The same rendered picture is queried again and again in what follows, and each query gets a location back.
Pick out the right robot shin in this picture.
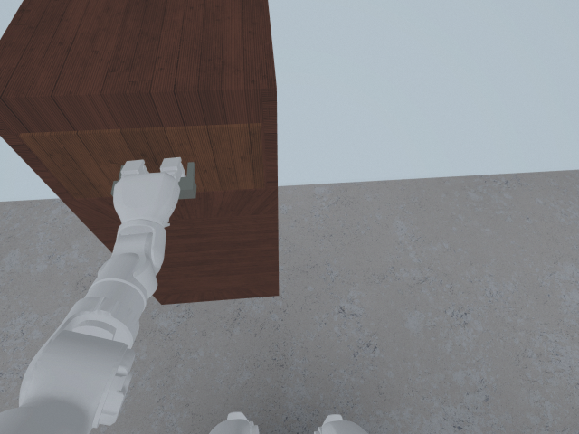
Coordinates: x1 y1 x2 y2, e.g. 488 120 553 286
322 414 343 427

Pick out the robot shin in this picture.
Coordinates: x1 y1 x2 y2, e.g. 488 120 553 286
322 414 343 427
227 411 250 423

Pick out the robot left hand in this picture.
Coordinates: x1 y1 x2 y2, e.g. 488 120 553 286
113 157 186 228

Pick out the drawer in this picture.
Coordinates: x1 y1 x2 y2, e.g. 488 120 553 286
19 123 265 199

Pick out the handle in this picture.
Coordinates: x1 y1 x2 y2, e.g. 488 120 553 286
111 162 196 199

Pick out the left robot forearm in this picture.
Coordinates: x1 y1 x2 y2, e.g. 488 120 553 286
19 219 166 407

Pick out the robot left upper arm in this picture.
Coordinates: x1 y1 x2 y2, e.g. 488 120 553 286
0 330 136 434

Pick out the cabinet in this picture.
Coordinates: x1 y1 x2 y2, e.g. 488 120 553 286
0 0 279 305

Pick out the left robot shin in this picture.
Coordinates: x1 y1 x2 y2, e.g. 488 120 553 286
227 411 250 423

